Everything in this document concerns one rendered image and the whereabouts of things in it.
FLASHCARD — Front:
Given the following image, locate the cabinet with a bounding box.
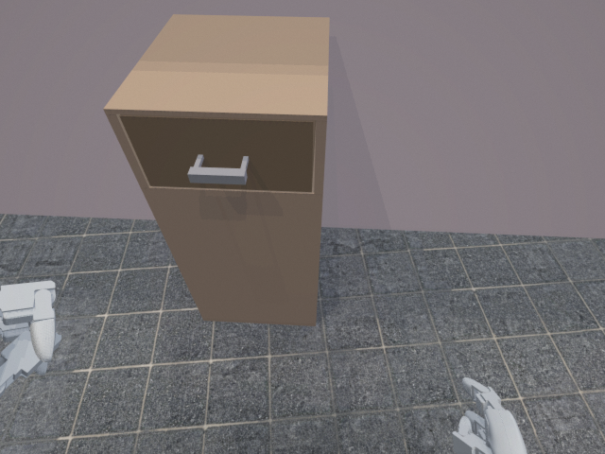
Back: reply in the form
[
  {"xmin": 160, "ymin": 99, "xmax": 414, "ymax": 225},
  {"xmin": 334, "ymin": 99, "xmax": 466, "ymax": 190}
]
[{"xmin": 103, "ymin": 14, "xmax": 330, "ymax": 326}]

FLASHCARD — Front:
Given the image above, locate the handle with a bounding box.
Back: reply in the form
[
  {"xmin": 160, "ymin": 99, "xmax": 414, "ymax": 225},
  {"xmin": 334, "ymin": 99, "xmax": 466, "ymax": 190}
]
[{"xmin": 187, "ymin": 154, "xmax": 249, "ymax": 184}]

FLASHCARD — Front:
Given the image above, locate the robot left hand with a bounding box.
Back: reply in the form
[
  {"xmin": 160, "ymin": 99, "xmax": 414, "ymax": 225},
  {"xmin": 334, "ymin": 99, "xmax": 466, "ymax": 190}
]
[{"xmin": 0, "ymin": 281, "xmax": 61, "ymax": 397}]

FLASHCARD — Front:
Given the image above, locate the drawer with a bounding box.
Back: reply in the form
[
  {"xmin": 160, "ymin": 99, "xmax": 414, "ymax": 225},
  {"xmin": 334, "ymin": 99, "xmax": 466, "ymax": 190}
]
[{"xmin": 119, "ymin": 114, "xmax": 316, "ymax": 192}]

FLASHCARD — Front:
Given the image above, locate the robot right hand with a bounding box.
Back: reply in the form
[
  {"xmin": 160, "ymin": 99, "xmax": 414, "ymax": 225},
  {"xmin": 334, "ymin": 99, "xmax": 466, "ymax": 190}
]
[{"xmin": 453, "ymin": 377, "xmax": 527, "ymax": 454}]

